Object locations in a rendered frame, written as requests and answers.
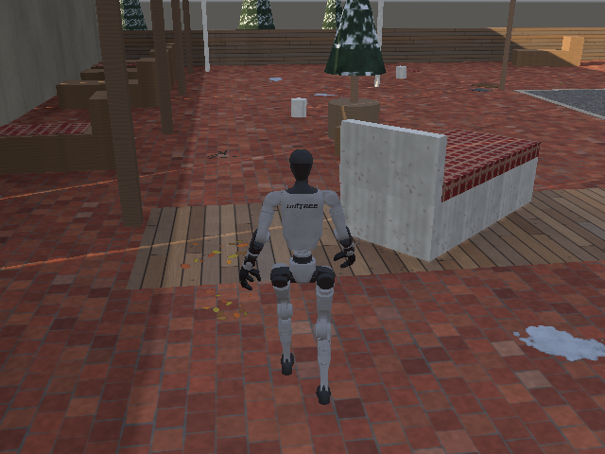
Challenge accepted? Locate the robot left hand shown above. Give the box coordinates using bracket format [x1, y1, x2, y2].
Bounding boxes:
[239, 266, 261, 290]

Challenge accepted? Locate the right robot thigh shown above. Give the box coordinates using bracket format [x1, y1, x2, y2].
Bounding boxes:
[315, 266, 335, 340]

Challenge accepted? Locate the robot left forearm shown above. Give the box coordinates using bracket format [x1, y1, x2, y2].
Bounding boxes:
[242, 229, 264, 271]

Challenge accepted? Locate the robot right upper arm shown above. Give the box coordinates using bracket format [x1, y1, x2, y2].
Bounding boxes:
[321, 190, 349, 241]

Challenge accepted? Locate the robot right forearm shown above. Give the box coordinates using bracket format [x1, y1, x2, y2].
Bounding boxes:
[339, 226, 354, 256]

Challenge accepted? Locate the robot right hand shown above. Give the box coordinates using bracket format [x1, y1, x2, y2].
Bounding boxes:
[334, 252, 355, 268]

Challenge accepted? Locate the robot thigh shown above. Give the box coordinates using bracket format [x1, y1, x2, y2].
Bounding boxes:
[270, 263, 293, 320]
[315, 266, 335, 340]

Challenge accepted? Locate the left robot thigh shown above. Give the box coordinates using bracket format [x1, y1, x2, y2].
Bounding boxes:
[270, 263, 293, 320]

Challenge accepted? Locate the robot left upper arm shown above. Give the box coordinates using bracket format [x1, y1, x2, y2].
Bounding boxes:
[254, 190, 283, 244]

